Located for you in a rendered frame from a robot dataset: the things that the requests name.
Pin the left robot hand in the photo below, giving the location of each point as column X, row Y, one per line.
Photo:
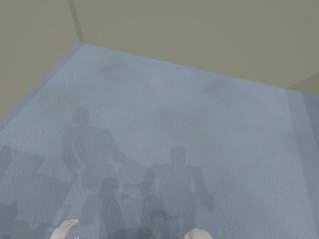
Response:
column 64, row 229

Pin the robot right thigh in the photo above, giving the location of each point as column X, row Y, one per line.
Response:
column 197, row 234

